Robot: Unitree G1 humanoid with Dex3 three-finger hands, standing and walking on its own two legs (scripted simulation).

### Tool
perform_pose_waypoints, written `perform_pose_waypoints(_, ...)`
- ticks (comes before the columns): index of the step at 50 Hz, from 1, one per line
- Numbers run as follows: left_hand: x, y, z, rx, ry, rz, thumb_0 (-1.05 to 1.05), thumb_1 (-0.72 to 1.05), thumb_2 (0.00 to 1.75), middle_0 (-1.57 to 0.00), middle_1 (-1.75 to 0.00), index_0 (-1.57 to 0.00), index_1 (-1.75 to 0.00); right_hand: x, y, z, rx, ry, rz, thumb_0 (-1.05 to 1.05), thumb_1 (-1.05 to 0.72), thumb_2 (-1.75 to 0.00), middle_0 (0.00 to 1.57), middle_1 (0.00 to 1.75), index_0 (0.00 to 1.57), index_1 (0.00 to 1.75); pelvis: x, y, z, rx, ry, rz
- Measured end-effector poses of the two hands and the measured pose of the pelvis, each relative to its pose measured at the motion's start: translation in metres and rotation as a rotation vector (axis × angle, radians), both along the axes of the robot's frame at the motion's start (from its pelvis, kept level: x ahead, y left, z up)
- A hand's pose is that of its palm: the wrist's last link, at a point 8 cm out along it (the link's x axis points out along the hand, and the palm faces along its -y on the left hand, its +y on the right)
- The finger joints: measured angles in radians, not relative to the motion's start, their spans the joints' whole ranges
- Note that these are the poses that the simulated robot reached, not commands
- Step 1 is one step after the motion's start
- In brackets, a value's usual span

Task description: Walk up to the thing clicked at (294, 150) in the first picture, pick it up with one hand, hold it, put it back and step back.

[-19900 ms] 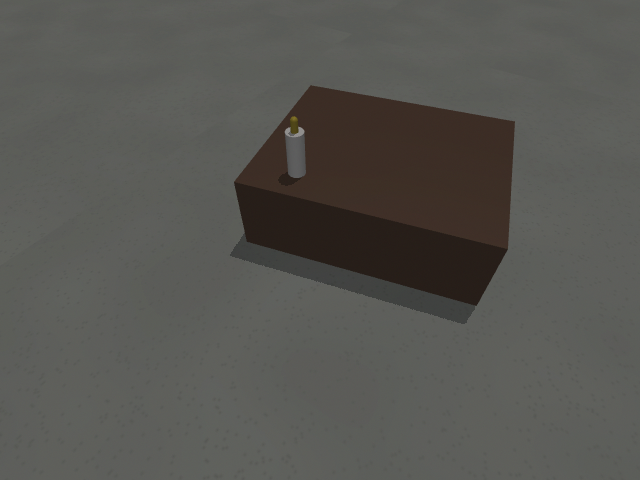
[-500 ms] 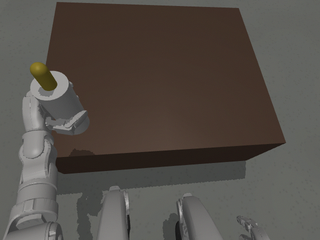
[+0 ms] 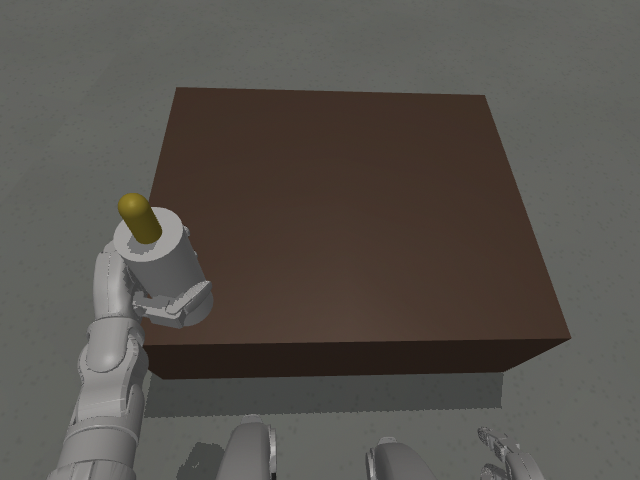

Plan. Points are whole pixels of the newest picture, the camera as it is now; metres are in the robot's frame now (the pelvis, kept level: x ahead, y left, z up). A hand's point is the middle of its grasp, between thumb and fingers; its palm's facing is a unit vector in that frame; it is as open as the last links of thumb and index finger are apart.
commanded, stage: lift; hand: left
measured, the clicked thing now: (165, 262) +0.37 +0.19 +0.04
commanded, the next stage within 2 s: hold in 0.78 s
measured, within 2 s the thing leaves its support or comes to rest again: neither
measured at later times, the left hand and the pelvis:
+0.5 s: hand (184, 262) +0.36 +0.17 +0.06, palm faces +0.12 -0.99 -0.01, open 9.5 cm; pelvis +0.01 -0.01 +0.03, yaw +0 degrees
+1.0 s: hand (181, 249) +0.37 +0.16 +0.08, palm faces +0.12 -0.99 +0.00, open 9.5 cm; pelvis +0.03 -0.01 +0.04, yaw +0 degrees
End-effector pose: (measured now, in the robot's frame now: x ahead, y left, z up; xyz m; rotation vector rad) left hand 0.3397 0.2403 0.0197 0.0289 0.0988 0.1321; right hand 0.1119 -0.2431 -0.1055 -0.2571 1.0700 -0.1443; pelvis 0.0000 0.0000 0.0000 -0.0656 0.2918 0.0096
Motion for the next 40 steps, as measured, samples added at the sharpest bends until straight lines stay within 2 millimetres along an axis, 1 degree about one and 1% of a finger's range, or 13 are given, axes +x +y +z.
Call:
perform_pose_waypoints(5,-0.005,-0.005,0.011,-0.005,-0.009,0.002,-0.01,-0.35,1.12,-0.70,-1.07,-0.76,-1.07,0.000,0.001,0.006,0.013,-0.007,0.001,0.01,-0.92,-0.90,0.20,0.30,0.20,0.30,0.001,-0.002,0.008,0.008,-0.024,0.001)
perform_pose_waypoints(14,-0.005,-0.017,0.030,-0.014,-0.026,-0.008,-0.01,-0.35,1.12,-0.70,-1.07,-0.76,-1.08,0.001,-0.003,0.015,0.020,-0.018,-0.011,0.01,-0.92,-0.90,0.20,0.30,0.20,0.30,0.006,-0.007,0.019,0.019,-0.058,-0.002)
perform_pose_waypoints(26,-0.006,-0.024,0.040,-0.019,-0.026,-0.007,-0.01,-0.35,1.12,-0.69,-1.08,-0.75,-1.09,0.007,-0.012,0.028,0.011,-0.026,-0.021,0.01,-0.92,-0.90,0.20,0.30,0.20,0.30,0.013,-0.010,0.030,0.029,-0.087,-0.005)
perform_pose_waypoints(40,0.000,-0.026,0.053,-0.024,-0.032,-0.006,-0.01,-0.35,1.12,-0.68,-1.09,-0.74,-1.10,0.018,-0.012,0.036,0.013,-0.038,-0.020,0.01,-0.92,-0.90,0.20,0.30,0.20,0.30,0.024,-0.011,0.039,0.034,-0.108,-0.005)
